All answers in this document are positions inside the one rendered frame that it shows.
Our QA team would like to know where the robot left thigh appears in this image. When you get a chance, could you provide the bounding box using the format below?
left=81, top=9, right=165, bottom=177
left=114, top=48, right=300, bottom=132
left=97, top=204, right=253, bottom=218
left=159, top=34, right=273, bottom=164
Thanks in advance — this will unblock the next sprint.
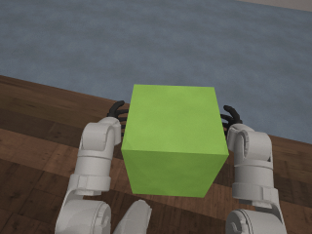
left=112, top=201, right=152, bottom=234

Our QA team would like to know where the right robot forearm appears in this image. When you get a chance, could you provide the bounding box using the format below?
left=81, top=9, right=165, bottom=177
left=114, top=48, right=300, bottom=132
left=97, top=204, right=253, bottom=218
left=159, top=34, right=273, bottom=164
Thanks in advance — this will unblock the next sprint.
left=226, top=123, right=288, bottom=234

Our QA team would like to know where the left robot upper arm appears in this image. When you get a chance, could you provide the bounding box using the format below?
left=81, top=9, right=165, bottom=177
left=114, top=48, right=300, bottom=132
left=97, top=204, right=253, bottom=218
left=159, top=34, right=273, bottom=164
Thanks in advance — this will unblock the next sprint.
left=56, top=199, right=111, bottom=234

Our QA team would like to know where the robot right hand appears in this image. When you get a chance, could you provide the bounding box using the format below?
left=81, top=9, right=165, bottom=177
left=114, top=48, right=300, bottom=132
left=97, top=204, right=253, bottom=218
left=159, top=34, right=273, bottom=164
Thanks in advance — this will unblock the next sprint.
left=220, top=105, right=243, bottom=139

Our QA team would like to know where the carton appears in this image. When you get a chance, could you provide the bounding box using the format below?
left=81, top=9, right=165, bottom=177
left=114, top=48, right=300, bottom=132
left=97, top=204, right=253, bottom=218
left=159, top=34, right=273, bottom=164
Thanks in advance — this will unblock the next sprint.
left=121, top=84, right=229, bottom=198

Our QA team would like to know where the right robot upper arm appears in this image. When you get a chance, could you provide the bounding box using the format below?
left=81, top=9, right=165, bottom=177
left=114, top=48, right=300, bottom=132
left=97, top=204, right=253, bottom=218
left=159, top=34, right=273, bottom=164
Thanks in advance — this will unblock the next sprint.
left=225, top=209, right=287, bottom=234

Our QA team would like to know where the left robot forearm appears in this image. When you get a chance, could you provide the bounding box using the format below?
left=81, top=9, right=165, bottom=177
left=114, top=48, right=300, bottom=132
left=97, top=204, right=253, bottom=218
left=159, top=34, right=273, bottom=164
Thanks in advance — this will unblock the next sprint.
left=55, top=117, right=121, bottom=234

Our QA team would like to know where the robot left hand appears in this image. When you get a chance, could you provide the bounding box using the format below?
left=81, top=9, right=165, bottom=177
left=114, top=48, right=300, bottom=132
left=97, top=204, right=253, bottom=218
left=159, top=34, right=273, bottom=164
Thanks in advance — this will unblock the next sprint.
left=106, top=100, right=129, bottom=137

